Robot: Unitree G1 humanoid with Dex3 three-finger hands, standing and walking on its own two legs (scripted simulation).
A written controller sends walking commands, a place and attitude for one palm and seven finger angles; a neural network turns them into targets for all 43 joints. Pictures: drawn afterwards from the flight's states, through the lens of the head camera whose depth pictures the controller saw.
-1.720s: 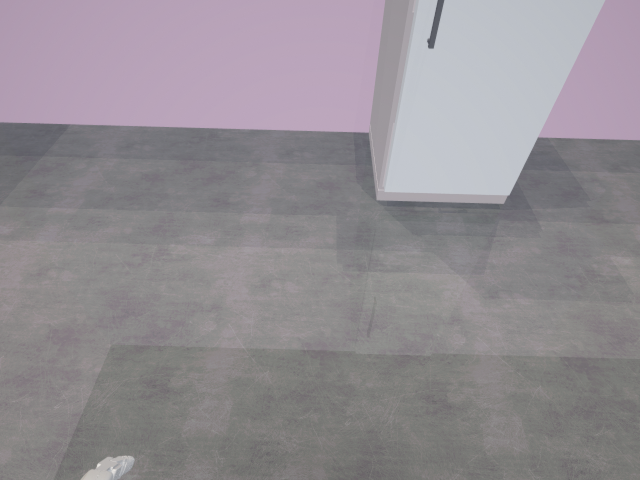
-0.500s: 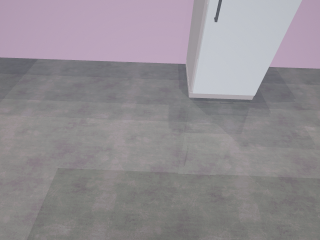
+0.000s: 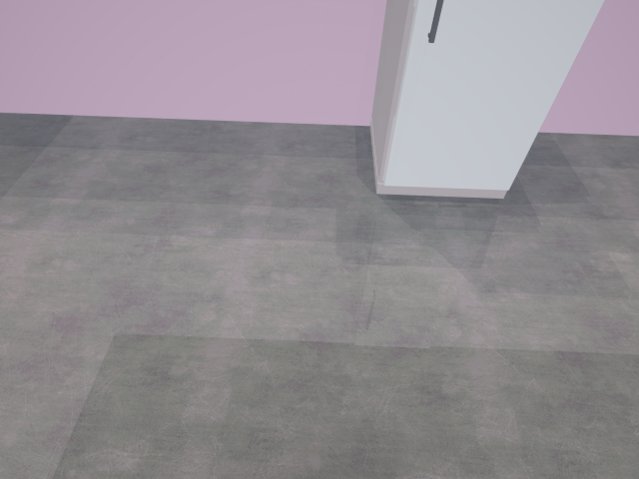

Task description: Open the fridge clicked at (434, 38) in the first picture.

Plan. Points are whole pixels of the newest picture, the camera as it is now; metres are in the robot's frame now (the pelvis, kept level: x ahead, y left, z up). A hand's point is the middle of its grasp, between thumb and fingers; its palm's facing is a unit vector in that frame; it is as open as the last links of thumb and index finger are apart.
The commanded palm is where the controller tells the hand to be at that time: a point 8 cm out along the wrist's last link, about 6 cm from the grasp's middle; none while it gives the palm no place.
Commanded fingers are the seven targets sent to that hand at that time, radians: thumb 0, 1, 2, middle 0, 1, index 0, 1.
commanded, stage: look at it before walking up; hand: left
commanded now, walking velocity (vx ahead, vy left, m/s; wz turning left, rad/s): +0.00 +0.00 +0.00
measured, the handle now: out of the picture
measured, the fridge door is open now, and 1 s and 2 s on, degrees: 0 0 0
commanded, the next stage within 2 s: walk to a spot facing it in 0.22 s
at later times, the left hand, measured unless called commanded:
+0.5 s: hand out of the picture +0.07 +0.24 -0.16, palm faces -0.06 -0.94 -0.32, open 7.4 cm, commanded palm none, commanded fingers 0.00 0.90 0.90 -0.20 -0.30 -0.20 -0.30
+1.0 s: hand out of the picture +0.04 +0.13 -0.16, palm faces -0.22 -0.96 -0.20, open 7.4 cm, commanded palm none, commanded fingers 0.00 0.90 0.90 -0.20 -0.30 -0.20 -0.30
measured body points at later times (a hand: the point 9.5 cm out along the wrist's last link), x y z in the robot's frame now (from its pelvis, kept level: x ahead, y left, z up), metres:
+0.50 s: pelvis +0.00 +0.00 +0.00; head +0.01 +0.00 +0.45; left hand +0.07 +0.29 -0.14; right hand +0.07 -0.29 -0.14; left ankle +0.00 +0.13 -0.75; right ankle +0.00 -0.12 -0.75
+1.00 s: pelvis +0.06 -0.05 +0.00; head +0.08 -0.08 +0.45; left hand +0.06 +0.18 -0.14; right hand +0.09 -0.32 -0.15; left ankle +0.16 +0.09 -0.66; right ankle -0.02 -0.11 -0.75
